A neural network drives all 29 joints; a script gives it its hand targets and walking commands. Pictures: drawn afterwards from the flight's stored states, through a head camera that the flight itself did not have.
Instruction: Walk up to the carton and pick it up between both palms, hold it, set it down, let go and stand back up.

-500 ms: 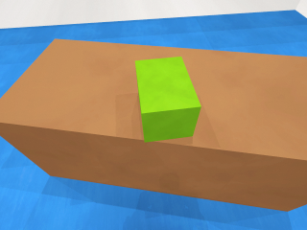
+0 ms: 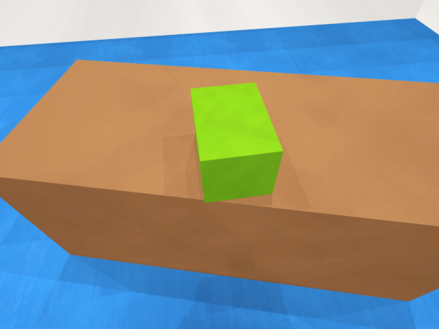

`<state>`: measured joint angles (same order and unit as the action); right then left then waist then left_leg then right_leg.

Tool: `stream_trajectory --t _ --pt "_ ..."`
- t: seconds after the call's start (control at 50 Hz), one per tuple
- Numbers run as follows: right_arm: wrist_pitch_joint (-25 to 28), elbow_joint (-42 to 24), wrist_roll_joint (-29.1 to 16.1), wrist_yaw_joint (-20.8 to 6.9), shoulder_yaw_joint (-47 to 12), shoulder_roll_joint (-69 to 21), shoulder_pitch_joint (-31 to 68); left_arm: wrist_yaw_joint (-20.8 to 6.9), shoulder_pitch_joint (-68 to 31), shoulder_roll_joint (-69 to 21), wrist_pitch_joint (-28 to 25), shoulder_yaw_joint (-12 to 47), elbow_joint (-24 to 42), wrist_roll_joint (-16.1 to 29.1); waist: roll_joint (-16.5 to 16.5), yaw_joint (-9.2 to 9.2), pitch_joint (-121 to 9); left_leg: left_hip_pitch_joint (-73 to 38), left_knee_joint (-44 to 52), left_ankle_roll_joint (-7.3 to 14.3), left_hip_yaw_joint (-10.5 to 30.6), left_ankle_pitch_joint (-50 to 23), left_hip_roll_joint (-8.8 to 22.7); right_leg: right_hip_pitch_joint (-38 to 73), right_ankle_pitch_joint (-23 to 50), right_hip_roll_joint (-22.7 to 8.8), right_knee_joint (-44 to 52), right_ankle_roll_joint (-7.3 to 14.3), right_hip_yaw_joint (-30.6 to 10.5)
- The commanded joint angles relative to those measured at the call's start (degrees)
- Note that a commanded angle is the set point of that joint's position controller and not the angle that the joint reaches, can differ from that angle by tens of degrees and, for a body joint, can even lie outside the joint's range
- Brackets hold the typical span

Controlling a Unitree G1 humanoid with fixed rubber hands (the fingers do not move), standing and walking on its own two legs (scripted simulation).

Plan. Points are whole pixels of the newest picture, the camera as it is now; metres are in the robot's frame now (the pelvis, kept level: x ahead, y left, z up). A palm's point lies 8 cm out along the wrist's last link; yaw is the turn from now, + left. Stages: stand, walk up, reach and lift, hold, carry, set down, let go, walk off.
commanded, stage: stand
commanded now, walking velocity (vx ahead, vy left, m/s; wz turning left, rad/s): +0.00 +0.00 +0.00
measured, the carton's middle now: (230, 140) +0.57 +0.00 -0.05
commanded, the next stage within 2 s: walk up in 1.20 s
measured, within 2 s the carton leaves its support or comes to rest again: neither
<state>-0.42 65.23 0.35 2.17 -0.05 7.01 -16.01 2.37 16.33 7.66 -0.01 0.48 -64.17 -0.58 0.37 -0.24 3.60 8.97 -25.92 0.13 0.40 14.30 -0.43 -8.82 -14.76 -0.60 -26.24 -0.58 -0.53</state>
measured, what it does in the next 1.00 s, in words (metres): stands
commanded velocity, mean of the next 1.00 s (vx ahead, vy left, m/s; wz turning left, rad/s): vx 0.00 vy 0.00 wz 0.00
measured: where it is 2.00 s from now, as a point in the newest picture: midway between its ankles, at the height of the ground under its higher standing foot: outside the picture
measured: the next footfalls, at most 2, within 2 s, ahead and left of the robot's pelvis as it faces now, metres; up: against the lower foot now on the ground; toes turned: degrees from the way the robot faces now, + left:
none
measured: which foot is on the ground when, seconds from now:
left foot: down 0.00-1.00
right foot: down 0.00-1.00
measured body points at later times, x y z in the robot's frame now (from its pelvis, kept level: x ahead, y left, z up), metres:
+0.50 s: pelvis -0.01 +0.00 +0.00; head +0.01 +0.00 +0.45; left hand -0.04 +0.21 -0.16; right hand -0.03 -0.20 -0.16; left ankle +0.00 +0.12 -0.74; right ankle +0.00 -0.13 -0.74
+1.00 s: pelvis +0.00 +0.00 +0.00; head +0.01 +0.00 +0.45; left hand -0.03 +0.20 -0.16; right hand -0.03 -0.21 -0.16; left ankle +0.00 +0.12 -0.74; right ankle +0.00 -0.13 -0.74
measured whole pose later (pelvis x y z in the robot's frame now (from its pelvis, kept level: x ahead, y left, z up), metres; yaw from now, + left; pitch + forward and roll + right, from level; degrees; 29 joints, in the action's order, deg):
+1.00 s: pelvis +0.00 +0.00 +0.00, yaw +0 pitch -1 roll +0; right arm 0.3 65.5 0.2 2.0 -0.6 6.8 -17.8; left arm 2.2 18.3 6.7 -0.4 0.7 -64.7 -0.3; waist 0.4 -0.2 3.1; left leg 11.0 -26.4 -0.4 0.8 14.0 0.1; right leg -10.8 -14.3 -0.1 -26.5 -0.2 -0.5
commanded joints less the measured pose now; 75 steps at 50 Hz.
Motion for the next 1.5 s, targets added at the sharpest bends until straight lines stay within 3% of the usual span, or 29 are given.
stream_trajectory --t 0.0,0.02,0.12,0.14,0.18,0.22,0.32,0.42,0.48,0.5,0.54,0.66,0.84,0.88,0.9,0.94,0.96,1.06,1.16,1.18,1.22,1.24,1.32,1.34,1.36,1.38,1.4,1.44,1.48 --pt "0.29 0.27 0.05 0.11 0.63 2.88 -6.38 0.1 5.26 3.24 -0.35 -0.15 0.08 0.54 0.53 -0.84 3.45 2.46 4.82 1.33 4.63 -4.46 3.95 -4.22 3.71 -3.26 5.84 1.56 -3.93" --pt "0.45 0.39 0.74 0.47 0.74 5.04 -5.05 0.04 4.89 5.59 -0.27 -0.89 0.03 0.23 1.12 0.39 3.66 4.27 4.9 1.52 4.99 -5.02 4.66 -3.17 4.87 -3.58 5.68 1.41 -3.09" --pt "0.1 0.31 -0.12 -0.05 1.04 4.39 -5.94 -0.08 6.19 2.72 -0.02 -0.01 -0.83 0.09 -1.27 -0.44 3.14 2.62 4.85 0.81 3.64 -2.9 3.63 -4.62 2.63 -2.77 5.87 1.21 -3.43" --pt "0.33 -0.01 0.05 0.21 0.82 4.48 -5.77 0.01 6.19 2.51 -0.04 -0.24 -0.81 0.4 0.89 0.04 1.97 3.18 4.79 0.86 4.06 -3.72 4.14 -2.5 4.59 -3.04 5.54 1.08 -3.48" --pt "0.54 0.34 -0.37 0.15 0.74 3.55 -6.08 -0.03 6.47 1.81 -0.21 0.25 -0.77 0.51 -2.24 -0.29 0.55 2.85 5.66 1.06 4.17 -4.19 3.83 -2.14 3.7 -3.32 5.42 1.29 -3.46" --pt "0.58 -0.14 0.18 0.18 0.08 3.15 -4.6 -0.05 4.95 4.47 -0.04 -0.89 -0.5 0.38 -1.53 1.01 2.66 4.63 6.09 1.19 4.57 -4.64 4.03 -3.05 4.92 -3.49 4.48 1.65 -3.26" --pt "0.33 0.18 -0.04 0.24 0.87 5.45 -6.43 0.1 5.84 2.62 -0.24 -0.08 -1.32 -0.38 -2.41 -0.32 2.93 4.21 6.57 1.08 4.88 -1.9 4.27 -4.3 3.56 -3.67 4.33 1.36 -3.02" --pt "0.87 0.57 -0.32 0.18 0.27 3.9 -6.75 -0.05 6.54 4.19 -0.09 -1.02 -1.48 0.11 1.23 -0.3 1.73 1.23 5.81 1.16 4.27 -4.11 4.59 -5.08 4.05 -3.36 4.75 0.98 -2.64" --pt "0.63 0.09 0.03 0.27 0.35 4.71 -6.6 -0.29 5.77 3.72 -0.38 -0.59 -0.95 0.07 0.55 0.0 1.58 2.86 6.61 1.61 4.95 -3.09 4.52 -4.52 3.65 -3.7 4.81 1.4 -3.06" --pt "0.66 -0.07 -0.29 0.06 0.75 5.66 -4.78 0.24 6.38 2.88 -0.42 -0.43 -0.71 -0.26 -3.21 0.48 2.66 3.91 6.61 1.41 4.51 -2.73 4.65 -5.27 4.0 -3.53 4.65 1.33 -2.78" --pt "0.56 0.05 0.15 0.2 0.19 4.37 -7.32 -0.12 6.56 4.18 -0.31 -0.63 -1.42 0.06 -0.06 -1.0 3.7 3.13 6.42 1.37 4.79 -2.95 4.53 -6.5 2.52 -3.55 4.62 1.65 -3.37" --pt "0.52 -0.24 0.33 0.25 0.54 4.45 -5.72 -0.27 6.49 4.34 -0.67 -0.63 -0.76 -0.22 1.7 0.49 -0.13 1.16 5.08 1.6 5.06 -5.25 4.83 -5.05 4.33 -3.71 5.31 1.5 -2.77" --pt "0.65 0.07 0.28 -0.16 -0.13 3.95 -6.91 -0.22 6.04 4.55 -0.53 -0.66 -0.07 0.19 -0.24 -0.73 4.63 3.22 4.8 0.82 3.64 -6.59 4.44 -5.93 4.09 -3.82 6.26 1.68 -4.45" --pt "0.88 0.15 0.27 0.04 -0.05 4.12 -6.1 -0.18 8.1 2.24 -0.3 -0.29 -0.32 0.33 -1.24 0.81 2.18 4.13 4.8 0.95 4.08 -4.99 4.55 -3.95 4.41 -3.6 6.06 1.97 -4.28" --pt "0.84 0.15 -0.64 -0.31 0.2 3.38 -7.25 0.13 7.16 3.31 -0.44 0.02 -0.05 0.26 0.3 -0.71 2.29 3.55 4.1 0.67 3.55 -5.74 4.14 -4.57 4.57 -3.64 5.69 1.68 -4.25" --pt "1.0 0.73 -0.14 0.27 -0.06 4.32 -7.47 -0.13 7.95 4.1 -0.74 -0.57 0.01 0.23 -2.31 0.62 1.43 3.26 4.45 0.78 4.07 -4.79 4.39 -3.21 4.98 -4.04 5.79 2.0 -4.01" --pt "0.89 0.72 0.21 0.44 -0.42 3.1 -8.17 -0.22 7.24 5.25 -0.63 -1.11 0.06 0.0 0.67 0.14 2.56 4.4 4.42 0.52 3.63 -6.35 4.61 -2.95 5.98 -4.11 5.83 2.33 -4.31" --pt "1.06 0.18 -0.27 -0.06 0.25 4.9 -7.08 0.11 7.6 2.81 -0.39 -0.32 -0.13 0.11 -2.19 0.05 2.55 4.7 5.19 0.71 4.07 -6.01 4.26 -2.74 5.72 -4.15 4.8 2.28 -4.31" --pt "0.88 -1.28 0.09 0.07 0.61 4.71 -5.86 0.26 6.08 3.63 -0.83 -0.66 -0.22 -0.18 1.5 -0.78 2.94 3.21 4.82 1.12 4.47 -7.28 4.63 -5.14 5.26 -3.65 5.28 2.25 -3.6" --pt "0.96 -0.1 0.44 0.2 0.73 5.22 -6.71 -0.13 6.73 5.37 -0.77 -1.22 0.35 -0.49 -0.18 0.3 0.57 1.94 4.32 0.73 3.59 -6.77 3.97 -3.87 5.06 -3.75 4.92 1.86 -3.39" --pt "1.07 0.01 -0.13 -0.19 0.62 4.61 -7.38 -0.18 7.79 4.69 -0.99 -0.74 0.23 -0.07 -1.56 -0.52 0.55 2.25 4.43 0.83 3.55 -6.64 4.32 -3.31 4.88 -4.08 5.59 2.07 -3.86" --pt "1.18 -0.18 -0.27 -0.18 1.08 5.29 -7.17 -0.55 7.24 3.64 -0.96 -0.8 0.24 -0.13 1.49 0.02 0.56 2.21 3.85 0.94 3.48 -6.48 4.2 -3.23 5.01 -3.47 5.47 1.98 -3.86" --pt "1.23 0.2 -0.38 -0.31 0.06 1.86 -8.0 -0.02 7.82 1.99 -0.77 -0.45 -0.01 0.2 -0.45 -0.46 2.44 3.05 5.26 0.88 4.22 -8.81 4.68 -2.83 7.37 -3.85 5.19 2.11 -4.07" --pt "1.13 0.75 0.05 0.11 0.03 2.15 -7.9 -0.57 8.31 3.03 -0.52 -1.01 -0.41 0.51 0.56 1.27 1.92 3.79 5.07 0.87 4.15 -6.91 4.63 -1.77 7.16 -3.57 5.48 1.93 -3.48" --pt "0.79 -0.15 0.02 0.18 -0.18 1.8 -7.0 -0.24 7.55 4.72 -0.59 -1.22 0.18 0.41 0.06 0.09 2.63 2.83 4.49 0.9 4.24 -7.98 4.7 -3.15 8.06 -3.64 5.09 1.87 -3.06" --pt "1.98 -2.8 1.87 -0.18 2.38 9.43 -10.74 -0.46 11.8 7.77 -1.76 -3.02 3.1 -0.41 -0.88 1.45 -2.76 2.58 -0.09 1.88 2.73 15.29 3.04 -0.84 -17.13 -3.85 4.05 4.33 -5.98" --pt "2.02 -4.76 1.7 -0.36 3.24 9.52 -9.09 -0.33 12.37 10.72 -1.9 -4.21 3.1 -0.61 1.06 1.5 1.44 7.88 -2.92 1.92 2.51 23.87 2.57 -3.24 -28.13 -6.26 6.21 6.02 -11.07" --pt "1.71 -6.99 2.17 -0.96 2.59 6.59 -6.43 -0.06 15.58 12.75 -1.63 -4.83 2.06 -1.04 8.58 3.7 6.79 17.64 -12.17 0.05 -2.79 22.7 -0.8 -3.3 -39.68 -13.7 14.33 9.82 -21.05" --pt "2.04 -9.73 2.29 -1.34 2.84 6.06 -5.94 0.13 13.02 14.08 -1.72 -5.39 3.51 -1.12 9.2 3.75 11.69 22.06 -20.95 -0.74 -1.99 16.92 2.87 -4.24 -31.21 -19.39 17.27 13.76 -26.57"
